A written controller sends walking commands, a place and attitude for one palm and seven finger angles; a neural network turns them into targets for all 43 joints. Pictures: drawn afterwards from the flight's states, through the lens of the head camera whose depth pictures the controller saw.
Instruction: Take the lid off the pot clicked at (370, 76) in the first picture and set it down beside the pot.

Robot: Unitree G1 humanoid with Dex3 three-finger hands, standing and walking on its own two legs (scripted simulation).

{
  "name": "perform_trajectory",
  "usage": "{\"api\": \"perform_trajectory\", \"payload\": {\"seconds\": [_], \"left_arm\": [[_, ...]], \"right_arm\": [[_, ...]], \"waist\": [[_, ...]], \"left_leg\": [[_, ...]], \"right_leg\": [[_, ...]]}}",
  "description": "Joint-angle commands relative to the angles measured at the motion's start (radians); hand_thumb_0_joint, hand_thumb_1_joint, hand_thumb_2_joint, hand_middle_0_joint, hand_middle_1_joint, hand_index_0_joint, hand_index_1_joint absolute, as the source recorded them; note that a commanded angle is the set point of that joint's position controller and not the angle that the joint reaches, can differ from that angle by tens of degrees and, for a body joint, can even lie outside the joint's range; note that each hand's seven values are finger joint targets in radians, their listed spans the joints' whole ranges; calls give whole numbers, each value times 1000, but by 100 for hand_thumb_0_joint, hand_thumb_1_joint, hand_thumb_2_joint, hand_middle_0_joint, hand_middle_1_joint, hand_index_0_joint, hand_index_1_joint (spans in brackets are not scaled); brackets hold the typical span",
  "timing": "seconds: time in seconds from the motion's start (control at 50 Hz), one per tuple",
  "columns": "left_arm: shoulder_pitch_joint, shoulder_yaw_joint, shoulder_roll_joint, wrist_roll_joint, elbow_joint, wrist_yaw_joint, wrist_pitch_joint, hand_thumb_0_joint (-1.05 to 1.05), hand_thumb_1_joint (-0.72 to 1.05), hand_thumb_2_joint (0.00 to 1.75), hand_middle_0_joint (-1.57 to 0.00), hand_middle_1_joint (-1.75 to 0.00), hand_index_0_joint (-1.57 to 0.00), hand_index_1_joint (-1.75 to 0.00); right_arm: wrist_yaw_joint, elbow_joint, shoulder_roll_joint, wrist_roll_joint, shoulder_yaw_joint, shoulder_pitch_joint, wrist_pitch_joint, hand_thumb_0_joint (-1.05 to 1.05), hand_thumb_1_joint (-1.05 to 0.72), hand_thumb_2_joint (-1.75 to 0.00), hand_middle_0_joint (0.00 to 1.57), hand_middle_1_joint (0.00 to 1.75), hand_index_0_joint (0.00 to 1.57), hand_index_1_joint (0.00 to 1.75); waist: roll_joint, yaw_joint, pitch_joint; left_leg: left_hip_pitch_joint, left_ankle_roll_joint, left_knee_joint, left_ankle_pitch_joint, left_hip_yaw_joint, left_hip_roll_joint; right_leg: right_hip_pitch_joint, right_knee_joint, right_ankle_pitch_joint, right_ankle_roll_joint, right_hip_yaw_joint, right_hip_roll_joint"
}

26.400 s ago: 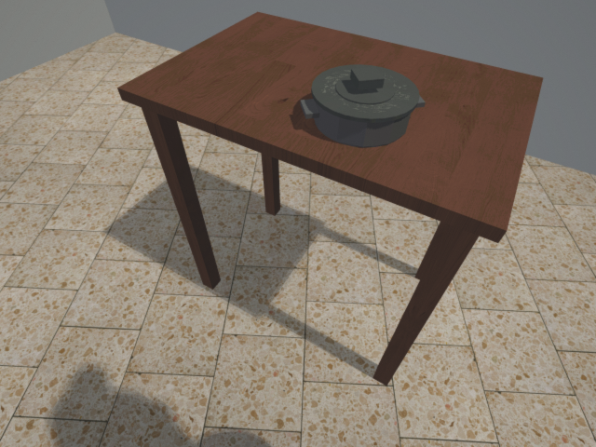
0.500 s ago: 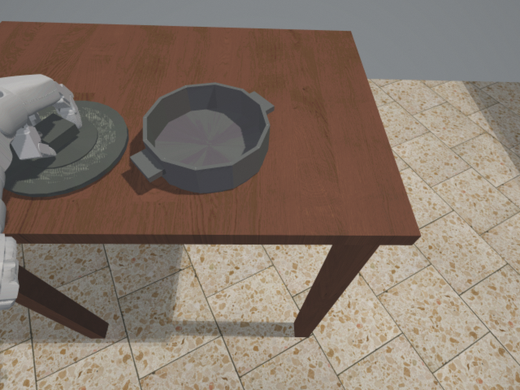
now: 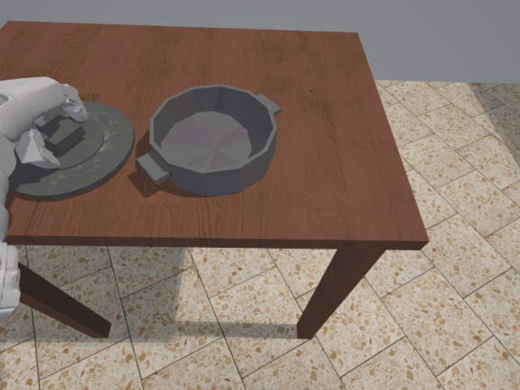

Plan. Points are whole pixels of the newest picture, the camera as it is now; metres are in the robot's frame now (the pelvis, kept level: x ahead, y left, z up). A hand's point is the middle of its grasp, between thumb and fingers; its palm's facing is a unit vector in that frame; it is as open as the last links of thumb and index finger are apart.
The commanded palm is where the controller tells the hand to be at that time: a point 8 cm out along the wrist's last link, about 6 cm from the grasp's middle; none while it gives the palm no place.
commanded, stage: open the fingers wide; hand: left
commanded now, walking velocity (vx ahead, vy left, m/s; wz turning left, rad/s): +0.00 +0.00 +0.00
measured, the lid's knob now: (60, 133) +0.48 +0.30 +0.11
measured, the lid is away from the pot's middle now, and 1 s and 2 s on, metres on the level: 0.24 0.24 0.24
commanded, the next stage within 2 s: raise the empty hand in 0.06 s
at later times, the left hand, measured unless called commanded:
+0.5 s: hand (41, 118) +0.46 +0.30 +0.16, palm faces -0.33 -0.05 -0.94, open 11.1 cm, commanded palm +0.46 +0.30 +0.23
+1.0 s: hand (9, 83) +0.46 +0.31 +0.22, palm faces -0.26 -0.06 -0.96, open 11.1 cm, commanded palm +0.46 +0.30 +0.28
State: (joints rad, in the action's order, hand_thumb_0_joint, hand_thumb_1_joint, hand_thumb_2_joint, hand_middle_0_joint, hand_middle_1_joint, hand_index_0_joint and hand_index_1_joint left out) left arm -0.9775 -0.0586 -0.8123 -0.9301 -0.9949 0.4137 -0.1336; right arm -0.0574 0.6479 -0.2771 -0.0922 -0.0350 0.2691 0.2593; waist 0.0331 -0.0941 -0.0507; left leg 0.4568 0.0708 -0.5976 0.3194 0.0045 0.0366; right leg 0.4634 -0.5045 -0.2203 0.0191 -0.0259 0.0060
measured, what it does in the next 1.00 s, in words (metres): stands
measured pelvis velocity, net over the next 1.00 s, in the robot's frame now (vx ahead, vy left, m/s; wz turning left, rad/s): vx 0.01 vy -0.01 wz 0.02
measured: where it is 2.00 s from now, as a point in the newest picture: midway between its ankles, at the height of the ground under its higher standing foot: outside the picture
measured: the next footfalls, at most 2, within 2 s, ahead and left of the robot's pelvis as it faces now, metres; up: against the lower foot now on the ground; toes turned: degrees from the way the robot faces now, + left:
none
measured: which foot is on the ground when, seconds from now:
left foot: down 0.00-1.00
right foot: down 0.00-1.00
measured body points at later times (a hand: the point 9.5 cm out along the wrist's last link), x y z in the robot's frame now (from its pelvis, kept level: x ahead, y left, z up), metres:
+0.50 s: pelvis +0.00 +0.00 +0.01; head +0.06 +0.00 +0.45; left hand +0.47 +0.30 +0.22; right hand +0.08 -0.26 -0.12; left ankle -0.02 +0.07 -0.73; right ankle +0.01 -0.14 -0.73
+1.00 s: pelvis +0.01 -0.01 +0.01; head +0.06 -0.01 +0.46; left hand +0.47 +0.30 +0.27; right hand +0.09 -0.28 -0.12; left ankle -0.02 +0.07 -0.73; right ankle +0.01 -0.14 -0.73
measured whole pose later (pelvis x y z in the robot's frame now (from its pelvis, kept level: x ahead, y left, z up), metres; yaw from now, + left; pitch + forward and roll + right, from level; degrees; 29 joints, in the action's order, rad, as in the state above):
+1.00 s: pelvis +0.01 -0.01 +0.01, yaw +1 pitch +8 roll -1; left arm -1.10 -0.10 -0.85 -0.93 -0.93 0.49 0.00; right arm -0.05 0.65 -0.29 -0.10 -0.05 0.23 0.24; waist 0.04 -0.08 -0.04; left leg 0.35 0.06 -0.49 0.28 -0.01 0.04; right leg 0.36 -0.42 -0.19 0.01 -0.04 0.01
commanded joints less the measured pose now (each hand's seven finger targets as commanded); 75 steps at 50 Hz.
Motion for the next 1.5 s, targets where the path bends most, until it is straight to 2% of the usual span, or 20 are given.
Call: {"api": "perform_trajectory", "payload": {"seconds": [0.0,0.06,0.32,0.42,0.5,0.58,0.64,0.72,0.78,0.82,0.98,1.02,1.08,1.12,1.22,1.28,1.3,1.38,1.4,1.48], "left_arm": [[-449,105,-311,3,188,-37,-6,0,-14,91,-49,-60,-49,-60],[-457,45,-241,3,161,-34,5,0,-14,91,-49,-59,-49,-59],[-519,90,-289,2,272,-42,20,0,-14,92,-49,-58,-49,-58],[-465,71,-274,14,174,-22,54,0,-14,92,-49,-58,-49,-58],[-542,90,-305,3,305,-22,60,0,-14,92,-49,-58,-49,-58],[-555,10,-238,8,217,5,86,0,-14,92,-49,-58,-49,-58],[-582,101,-346,-1,322,5,79,0,-14,92,-49,-58,-49,-58],[-520,80,-327,11,218,28,103,0,-14,92,-49,-58,-49,-58],[-571,31,-283,10,282,33,114,0,-14,92,-49,-58,-49,-58],[-592,90,-355,0,265,32,117,0,-14,92,-49,-58,-49,-58],[-630,-17,-250,-1,187,50,145,0,-14,92,-49,-58,-49,-58],[-696,43,-336,-16,225,45,144,0,-14,92,-49,-58,-49,-58],[-738,-11,-288,-21,217,48,148,0,-14,92,-49,-58,-49,-58],[-736,44,-351,-36,194,45,147,0,-14,92,-49,-58,-49,-58],[-701,23,-321,-38,135,56,168,0,-14,92,-49,-58,-49,-58],[-768,-15,-289,-35,216,59,175,0,-14,92,-49,-58,-49,-58],[-818,39,-353,-46,305,54,172,0,-14,92,-49,-58,-49,-58],[-623,-3,-286,-37,67,73,197,0,-14,92,-49,-58,-49,-58],[-648,32,-338,-43,115,72,195,0,-14,92,-49,-58,-49,-58],[-741,-27,-273,-36,228,74,205,0,-14,92,-49,-58,-49,-58]], "right_arm": [[-13,-81,-166,8,59,32,-16,0,-90,-90,20,30,20,30],[-11,-78,-164,6,60,33,-15,0,-90,-90,20,30,20,30],[-6,-81,-162,11,62,17,-30,0,-90,-90,20,30,20,30],[-6,-75,-165,6,50,7,-28,0,-90,-90,20,30,20,30],[-5,-92,-158,12,55,-4,-39,0,-90,-90,20,30,20,30],[-8,-85,-167,0,49,-16,-31,0,-90,-90,20,30,20,30],[-7,-99,-162,10,49,-25,-41,0,-90,-90,20,30,20,30],[-3,-91,-167,6,43,-29,-36,0,-90,-90,20,30,20,30],[-1,-101,-166,-1,46,-48,-35,0,-90,-90,20,30,20,30],[-5,-89,-168,3,45,-32,-36,0,-90,-90,20,30,20,30],[-10,-75,-170,-6,41,-29,-40,0,-90,-90,20,30,20,30],[-11,-74,-169,0,40,-26,-44,0,-90,-90,20,30,20,30],[-15,-72,-167,-5,37,-29,-52,0,-90,-90,20,30,20,30],[-16,-65,-167,2,38,-14,-56,0,-90,-90,20,30,20,30],[-9,-63,-168,1,37,-7,-54,0,-90,-90,20,30,20,30],[-5,-75,-170,-5,39,-19,-59,0,-90,-90,20,30,20,30],[-1,-75,-164,3,41,-10,-64,0,-90,-90,20,30,20,30],[-3,-68,-173,-6,33,6,-64,0,-90,-90,20,30,20,30],[0,-71,-174,-1,31,0,-59,0,-90,-90,20,30,20,30],[3,-83,-169,-7,41,-22,-58,0,-90,-90,20,30,20,30]], "waist": [[81,3,-400],[80,-11,-351],[143,3,-428],[31,3,-348],[111,11,-447],[84,-6,-344],[93,15,-456],[31,13,-362],[100,3,-377],[58,8,-391],[73,-16,-330],[57,-1,-375],[122,-15,-387],[80,-5,-394],[49,-4,-354],[129,-8,-395],[130,3,-466],[30,-1,-313],[-13,15,-353],[99,-8,-375]], "left_leg": [[-235,-16,52,-507,-48,-18],[-230,-16,63,-458,-48,-18],[-343,-44,72,-623,-77,-24],[-238,-20,98,-502,-46,-18],[-334,-31,98,-600,-72,-16],[-255,-23,125,-478,-43,-15],[-306,-15,114,-587,-53,-9],[-224,-9,127,-495,-29,-11],[-270,-11,123,-537,-37,-11],[-263,-4,126,-504,-35,-9],[-260,-11,143,-460,-32,-10],[-256,-3,149,-436,-30,-5],[-288,-9,144,-493,-36,-5],[-277,-5,146,-482,-35,-7],[-263,-9,150,-494,-31,-14],[-315,-19,151,-570,-44,-16],[-355,-22,151,-612,-54,-18],[-265,-19,154,-572,-32,-21],[-240,-17,164,-522,-22,-24],[-323,-13,149,-611,-41,-24]], "right_leg": [[-148,11,229,-63,-20,-52],[-113,23,191,-65,-26,-53],[-140,37,230,-67,-25,-54],[-200,51,243,-61,-22,-47],[-223,51,263,-67,-17,-48],[-216,71,243,-67,-23,-40],[-292,57,314,-64,-7,-39],[-298,67,307,-57,-14,-36],[-273,75,306,-64,-15,-35],[-291,75,296,-60,-9,-37],[-244,96,262,-65,-22,-36],[-288,91,268,-63,-11,-36],[-266,97,282,-67,-15,-35],[-285,92,278,-64,-10,-36],[-272,97,274,-60,-17,-38],[-260,102,284,-68,-18,-37],[-289,97,293,-63,-10,-39],[-265,105,303,-59,-25,-39],[-314,93,299,-52,-16,-34],[-253,105,301,-62,-16,-35]]}}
